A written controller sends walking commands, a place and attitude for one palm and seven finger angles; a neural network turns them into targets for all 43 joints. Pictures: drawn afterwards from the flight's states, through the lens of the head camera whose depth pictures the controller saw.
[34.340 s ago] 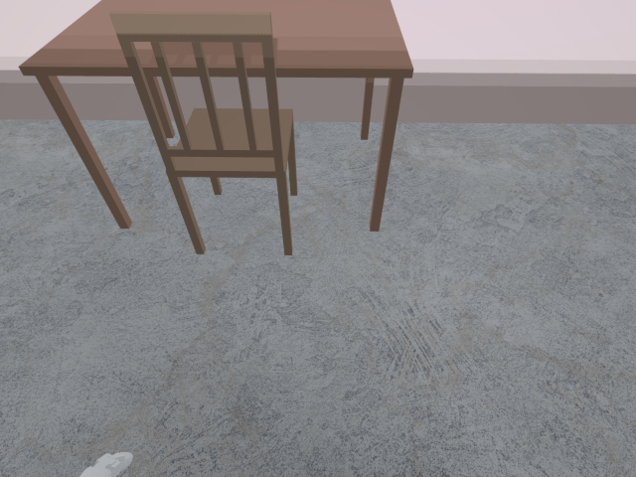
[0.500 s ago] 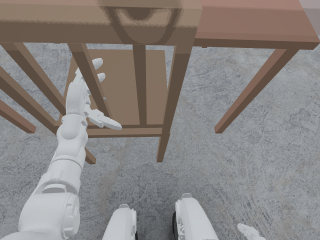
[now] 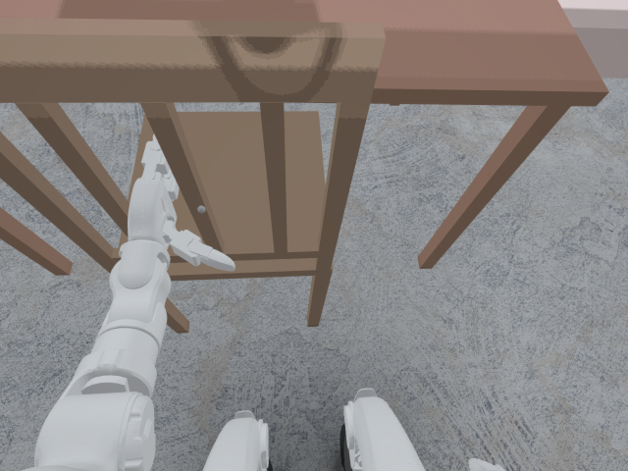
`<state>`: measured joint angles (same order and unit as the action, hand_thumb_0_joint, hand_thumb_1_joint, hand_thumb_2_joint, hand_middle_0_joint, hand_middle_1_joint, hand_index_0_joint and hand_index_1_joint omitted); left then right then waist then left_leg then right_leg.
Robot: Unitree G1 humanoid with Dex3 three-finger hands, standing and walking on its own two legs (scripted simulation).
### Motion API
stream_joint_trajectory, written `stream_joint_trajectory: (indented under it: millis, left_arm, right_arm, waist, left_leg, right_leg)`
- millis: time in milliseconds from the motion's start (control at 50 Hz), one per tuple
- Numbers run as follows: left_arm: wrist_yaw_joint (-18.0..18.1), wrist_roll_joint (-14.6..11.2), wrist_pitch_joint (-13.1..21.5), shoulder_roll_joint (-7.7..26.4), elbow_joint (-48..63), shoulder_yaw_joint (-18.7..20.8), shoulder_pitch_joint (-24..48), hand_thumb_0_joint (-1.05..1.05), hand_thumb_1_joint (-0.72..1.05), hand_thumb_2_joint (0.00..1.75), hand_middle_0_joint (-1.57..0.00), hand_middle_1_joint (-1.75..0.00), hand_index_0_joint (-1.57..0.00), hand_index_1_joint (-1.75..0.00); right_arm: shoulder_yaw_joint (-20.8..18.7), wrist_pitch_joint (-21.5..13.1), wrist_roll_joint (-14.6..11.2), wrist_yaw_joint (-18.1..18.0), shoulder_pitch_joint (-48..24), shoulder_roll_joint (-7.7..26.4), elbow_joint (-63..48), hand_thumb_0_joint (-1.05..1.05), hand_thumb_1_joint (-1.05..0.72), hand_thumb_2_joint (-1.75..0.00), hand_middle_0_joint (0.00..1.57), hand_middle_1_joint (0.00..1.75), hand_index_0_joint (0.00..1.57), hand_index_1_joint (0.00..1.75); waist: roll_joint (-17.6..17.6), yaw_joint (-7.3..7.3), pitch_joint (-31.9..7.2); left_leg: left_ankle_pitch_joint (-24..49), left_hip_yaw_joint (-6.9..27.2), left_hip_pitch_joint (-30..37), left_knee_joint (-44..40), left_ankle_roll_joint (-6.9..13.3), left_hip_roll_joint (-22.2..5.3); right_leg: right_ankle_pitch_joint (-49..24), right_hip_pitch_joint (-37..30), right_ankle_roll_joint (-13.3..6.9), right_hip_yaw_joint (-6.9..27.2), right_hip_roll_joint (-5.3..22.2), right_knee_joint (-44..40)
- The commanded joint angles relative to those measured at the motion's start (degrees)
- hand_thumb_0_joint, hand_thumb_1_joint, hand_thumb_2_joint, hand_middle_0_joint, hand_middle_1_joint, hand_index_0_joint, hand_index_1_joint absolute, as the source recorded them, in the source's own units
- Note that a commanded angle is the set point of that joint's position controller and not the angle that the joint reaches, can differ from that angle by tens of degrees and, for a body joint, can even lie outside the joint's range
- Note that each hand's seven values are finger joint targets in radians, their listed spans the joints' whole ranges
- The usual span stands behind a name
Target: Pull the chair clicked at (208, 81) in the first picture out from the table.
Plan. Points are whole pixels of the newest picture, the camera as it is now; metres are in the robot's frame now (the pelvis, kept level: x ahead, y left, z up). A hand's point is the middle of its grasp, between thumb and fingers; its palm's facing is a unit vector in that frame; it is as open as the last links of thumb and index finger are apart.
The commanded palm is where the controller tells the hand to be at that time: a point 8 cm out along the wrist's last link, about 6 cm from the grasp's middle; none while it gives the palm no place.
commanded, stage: draw the fingers out of the gap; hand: left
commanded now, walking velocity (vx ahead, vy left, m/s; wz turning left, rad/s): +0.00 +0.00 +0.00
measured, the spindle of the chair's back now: (195, 195) +0.46 +0.14 +0.03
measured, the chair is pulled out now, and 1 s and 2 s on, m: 0.04 0.04 0.04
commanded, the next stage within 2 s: aim the fingers beside a spindle in 0.50 s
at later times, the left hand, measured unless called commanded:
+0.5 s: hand (193, 276) +0.35 +0.13 +0.01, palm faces -0.05 -1.00 -0.05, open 17.5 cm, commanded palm +0.33 +0.18 +0.02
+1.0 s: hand (203, 281) +0.35 +0.12 +0.01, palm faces -0.06 -1.00 -0.04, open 17.3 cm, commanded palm +0.32 +0.17 +0.02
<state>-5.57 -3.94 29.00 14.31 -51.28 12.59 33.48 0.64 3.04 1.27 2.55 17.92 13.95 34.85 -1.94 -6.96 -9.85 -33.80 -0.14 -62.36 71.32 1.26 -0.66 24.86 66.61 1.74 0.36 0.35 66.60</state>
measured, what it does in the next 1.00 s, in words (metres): stands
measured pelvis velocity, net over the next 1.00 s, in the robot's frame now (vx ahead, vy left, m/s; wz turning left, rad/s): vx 0.00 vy -0.01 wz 0.04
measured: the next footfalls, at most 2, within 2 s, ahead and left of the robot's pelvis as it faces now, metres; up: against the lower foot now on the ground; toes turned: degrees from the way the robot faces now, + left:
none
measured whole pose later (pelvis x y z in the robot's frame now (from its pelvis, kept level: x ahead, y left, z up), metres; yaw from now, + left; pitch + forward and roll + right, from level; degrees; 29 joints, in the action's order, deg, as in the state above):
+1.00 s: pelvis +0.00 -0.01 -0.01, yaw +2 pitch +22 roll -2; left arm -6.0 -7.4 24.6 10.1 -22.8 2.9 8.6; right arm 0.4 -1.7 0.3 0.5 11.0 13.5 31.7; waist -1.7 -3.2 -9.6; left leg -35.3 2.1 -60.5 73.4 0.0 0.0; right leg 27.7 64.4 0.6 -1.8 1.2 69.7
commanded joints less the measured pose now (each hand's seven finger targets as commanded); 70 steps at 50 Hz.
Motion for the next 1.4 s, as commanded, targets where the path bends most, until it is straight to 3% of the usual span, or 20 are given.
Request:
stream_joint_trajectory:
  millis: [0, 80, 140, 160, 200, 280, 340, 460, 520, 580, 600, 620, 800, 840, 940, 1080, 1140, 1260, 1320, 1380]
  left_arm:
    - [0.73, -1.41, 4.04, 7.73, 16.45, 1.26, 13.33, 0.00, -0.55, 0.20, 0.00, 0.00, 0.00, 0.00]
    - [1.24, -1.79, 7.09, 6.74, 25.74, -0.48, 10.02, 0.00, -0.55, 0.20, 0.00, 0.00, 0.00, 0.00]
    - [0.65, -1.62, 7.03, 3.23, 27.36, -4.58, 6.39, 0.00, -0.55, 0.20, 0.00, 0.00, 0.00, 0.00]
    - [0.35, -1.45, 6.46, 2.47, 26.32, -5.24, 4.12, 0.00, -0.55, 0.20, 0.00, 0.00, 0.00, 0.00]
    - [-0.29, -1.62, 4.90, 0.25, 26.34, -7.49, 1.17, 0.00, -0.55, 0.20, 0.00, 0.00, 0.00, 0.00]
    - [-0.55, -2.29, 2.33, 1.60, 27.08, -6.19, -2.53, 0.00, -0.55, 0.20, 0.00, 0.00, 0.00, 0.00]
    - [-0.13, -2.90, 2.51, 2.27, 32.27, -5.54, -6.15, 0.00, -0.55, 0.20, 0.00, 0.00, 0.00, 0.00]
    - [0.39, -2.26, 3.84, 0.87, 36.94, -7.65, -10.20, 0.00, -0.55, 0.20, 0.00, 0.00, 0.00, 0.00]
    - [-0.38, -2.45, 2.93, -0.42, 38.35, -9.53, -13.28, 0.00, -0.55, 0.20, 0.00, 0.00, 0.00, 0.00]
    - [-1.23, -2.77, 1.33, 0.43, 38.96, -8.76, -17.75, 0.00, -0.55, 0.20, 0.00, 0.00, 0.00, 0.00]
    - [-1.32, -3.01, 0.93, 0.06, 40.06, -9.21, -17.81, 0.00, -0.55, 0.20, 0.00, 0.00, 0.00, 0.00]
    - [-1.43, -5.51, 1.16, -1.80, 41.88, -9.16, -15.22, 0.00, -0.55, 0.20, 0.00, 0.00, 0.00, 0.00]
    - [0.45, -2.89, 2.21, 0.83, 40.96, -8.28, -11.68, 0.00, -0.53, 0.24, -0.02, -0.03, -0.02, -0.03]
    - [0.16, -3.14, 1.20, 1.37, 39.61, -7.25, -15.07, 0.00, -0.53, 0.25, -0.03, -0.04, -0.03, -0.04]
    - [-0.24, -4.42, -1.10, 1.11, 40.40, -6.70, -16.33, 0.00, -0.52, 0.27, -0.04, -0.05, -0.04, -0.05]
    - [1.06, -3.96, 0.45, -0.06, 40.54, -7.92, -13.76, 0.00, -0.50, 0.30, -0.06, -0.08, -0.06, -0.08]
    - [1.17, -3.47, 0.98, 0.59, 39.84, -7.69, -13.64, 0.00, -0.50, 0.30, -0.06, -0.08, -0.06, -0.08]
    - [0.55, -3.84, 0.55, 1.36, 38.64, -6.31, -14.00, 0.00, -0.50, 0.30, -0.06, -0.08, -0.06, -0.08]
    - [0.26, -4.33, 0.65, 0.19, 41.44, -7.70, -14.72, 0.00, -0.50, 0.30, -0.06, -0.08, -0.06, -0.08]
    - [0.27, -4.56, 0.94, 0.60, 41.40, -7.41, -14.04, 0.00, -0.50, 0.30, -0.06, -0.08, -0.06, -0.08]
  right_arm:
    - [-3.39, -1.99, -0.15, -0.80, 2.84, 8.69, -6.23, 0.00, -0.90, -0.90, 0.20, 0.30, 0.20, 0.30]
    - [-3.61, -3.29, -0.02, -1.10, 1.30, 8.13, -6.66, 0.00, -0.90, -0.90, 0.20, 0.30, 0.20, 0.30]
    - [-3.72, -3.87, -0.04, -0.94, 0.53, 8.02, -6.32, 0.00, -0.90, -0.90, 0.20, 0.30, 0.20, 0.30]
    - [-3.90, -3.89, -0.13, -0.97, 0.42, 8.11, -6.03, 0.00, -0.90, -0.90, 0.20, 0.30, 0.20, 0.30]
    - [-4.01, -3.74, -0.37, -0.91, -0.28, 8.16, -6.50, 0.00, -0.90, -0.90, 0.20, 0.30, 0.20, 0.30]
    - [-3.79, -3.43, -0.85, -1.37, -1.94, 8.29, -7.77, 0.00, -0.90, -0.90, 0.20, 0.30, 0.20, 0.30]
    - [-3.71, -3.83, -0.93, -1.67, -3.26, 7.85, -9.36, 0.00, -0.90, -0.90, 0.20, 0.30, 0.20, 0.30]
    - [-3.44, -5.07, -0.62, -1.82, -4.63, 7.15, -9.63, 0.00, -0.90, -0.90, 0.20, 0.30, 0.20, 0.30]
    - [-3.44, -5.37, -0.76, -1.71, -5.39, 7.17, -10.05, 0.00, -0.90, -0.90, 0.20, 0.30, 0.20, 0.30]
    - [-3.50, -5.38, -1.06, -1.90, -5.91, 7.34, -10.75, 0.00, -0.90, -0.90, 0.20, 0.30, 0.20, 0.30]
    - [-3.42, -5.46, -1.14, -1.98, -6.05, 7.23, -11.07, 0.00, -0.90, -0.90, 0.20, 0.30, 0.20, 0.30]
    - [-3.27, -5.88, -1.27, -2.37, -6.59, 7.06, -10.85, 0.00, -0.90, -0.90, 0.20, 0.30, 0.20, 0.30]
    - [-3.10, -7.69, -0.42, -2.84, -6.38, 7.29, -9.06, 0.00, -0.90, -0.90, 0.20, 0.30, 0.20, 0.30]
    - [-3.15, -7.54, -0.55, -2.74, -6.31, 7.42, -9.62, 0.00, -0.90, -0.90, 0.20, 0.30, 0.20, 0.30]
    - [-3.21, -7.17, -0.99, -2.68, -5.94, 7.31, -10.43, 0.00, -0.90, -0.90, 0.20, 0.30, 0.20, 0.30]
    - [-3.20, -7.80, -0.86, -2.81, -5.37, 7.14, -9.47, 0.00, -0.90, -0.90, 0.20, 0.30, 0.20, 0.30]
    - [-3.16, -7.99, -0.70, -2.73, -5.33, 7.30, -9.29, 0.00, -0.90, -0.90, 0.20, 0.30, 0.20, 0.30]
    - [-3.18, -7.77, -0.79, -2.63, -5.32, 7.35, -9.32, 0.00, -0.90, -0.90, 0.20, 0.30, 0.20, 0.30]
    - [-3.20, -7.95, -0.85, -2.53, -5.69, 7.09, -9.95, 0.00, -0.90, -0.90, 0.20, 0.30, 0.20, 0.30]
    - [-3.25, -8.10, -0.87, -2.70, -5.41, 7.19, -9.30, 0.00, -0.90, -0.90, 0.20, 0.30, 0.20, 0.30]
  waist:
    - [0.21, 0.92, -24.14]
    - [-2.41, 1.44, -26.99]
    - [-4.47, 0.93, -25.10]
    - [-2.17, 0.71, -24.00]
    - [-2.42, 0.75, -22.36]
    - [0.59, 1.76, -20.44]
    - [0.18, 3.15, -22.44]
    - [0.49, 2.91, -21.87]
    - [-1.11, 2.90, -21.39]
    - [0.22, 3.49, -20.89]
    - [0.58, 3.31, -20.84]
    - [0.89, 2.85, -20.69]
    - [-0.72, 2.51, -20.08]
    - [-0.72, 3.51, -21.14]
    - [1.00, 3.74, -23.53]
    - [3.14, 2.36, -20.96]
    - [1.22, 2.74, -20.45]
    - [1.71, 2.99, -20.84]
    - [-0.59, 3.40, -22.94]
    - [1.47, 2.73, -22.26]
  left_leg:
    - [19.01, -0.09, 10.48, -10.54, -0.73, 1.26]
    - [24.56, 0.67, 15.41, -10.06, -1.34, 0.89]
    - [26.51, 1.44, 17.99, -9.83, -1.94, 0.59]
    - [26.62, 1.76, 17.68, -9.77, -1.97, 0.33]
    - [24.92, 1.80, 17.16, -10.21, -1.94, 0.41]
    - [20.64, 1.61, 14.21, -10.85, -1.40, 0.98]
    - [22.20, 1.52, 15.32, -10.87, -1.32, 1.22]
    - [21.86, 1.63, 14.45, -9.57, -1.13, 1.30]
    - [21.30, 1.48, 14.49, -9.54, -1.22, 1.40]
    - [20.11, 1.38, 13.21, -9.75, -1.11, 1.45]
    - [20.10, 1.38, 13.23, -9.80, -1.01, 1.47]
    - [19.99, 1.71, 13.13, -9.66, -1.11, 1.49]
    - [16.42, 1.73, 10.89, -7.73, -0.93, 1.69]
    - [17.49, 1.53, 10.88, -8.17, -0.96, 1.81]
    - [19.70, 1.08, 10.94, -8.51, -0.90, 1.72]
    - [17.95, 1.16, 9.75, -8.01, -0.70, 1.66]
    - [17.62, 1.05, 9.63, -8.10, -0.76, 1.77]
    - [17.22, 0.66, 9.00, -8.23, -0.74, 1.82]
    - [19.01, 0.66, 11.24, -8.59, -0.87, 1.77]
    - [19.23, 1.13, 10.76, -8.40, -0.84, 1.58]
  right_leg:
    - [-11.95, -22.03, -3.23, -2.09, -1.57, -7.18]
    - [-15.52, -21.86, -3.39, -2.43, -1.26, -5.77]
    - [-14.78, -18.75, -3.60, -3.22, -1.27, -5.49]
    - [-14.70, -18.40, -3.49, -3.45, -1.27, -5.48]
    - [-13.13, -17.65, -3.49, -3.87, -1.14, -5.88]
    - [-11.30, -19.41, -3.47, -3.62, -0.95, -6.47]
    - [-12.61, -21.31, -3.57, -3.41, -0.89, -6.20]
    - [-12.78, -20.95, -3.40, -3.21, -0.72, -5.36]
    - [-12.45, -20.58, -3.49, -3.23, -0.56, -5.55]
    - [-11.99, -21.61, -3.48, -3.09, -0.57, -5.77]
    - [-12.09, -21.72, -3.41, -3.11, -0.55, -5.91]
    - [-12.08, -21.66, -3.36, -3.36, -0.44, -5.92]
    - [-8.06, -18.37, -3.36, -2.84, -0.31, -4.79]
    - [-9.18, -20.04, -3.51, -2.70, -0.35, -4.93]
    - [-12.59, -23.61, -3.30, -2.53, -0.33, -5.19]
    - [-11.33, -21.80, -2.87, -2.39, -0.32, -5.45]
    - [-10.65, -21.24, -3.15, -2.36, -0.30, -5.36]
    - [-10.96, -22.41, -3.07, -1.98, -0.24, -5.60]
    - [-12.14, -22.84, -3.19, -2.16, -0.21, -5.41]
    - [-12.52, -22.75, -3.07, -2.42, -0.26, -5.31]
